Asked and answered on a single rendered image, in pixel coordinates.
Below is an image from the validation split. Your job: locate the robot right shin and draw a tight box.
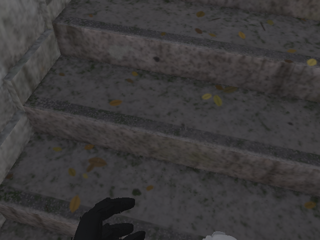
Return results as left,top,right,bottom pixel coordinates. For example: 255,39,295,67
211,231,226,237

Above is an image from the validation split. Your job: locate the left robot hand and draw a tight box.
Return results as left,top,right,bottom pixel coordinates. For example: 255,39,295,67
71,197,146,240

